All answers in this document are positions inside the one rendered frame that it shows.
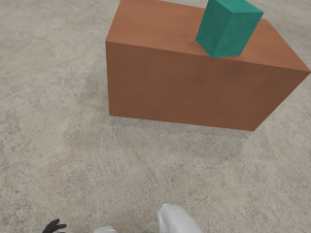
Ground robot right thigh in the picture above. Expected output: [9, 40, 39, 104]
[156, 204, 205, 233]

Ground robot left hand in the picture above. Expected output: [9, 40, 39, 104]
[42, 218, 67, 233]

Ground carton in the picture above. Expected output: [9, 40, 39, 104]
[195, 0, 264, 58]

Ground pedestal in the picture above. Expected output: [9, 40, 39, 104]
[105, 0, 311, 131]

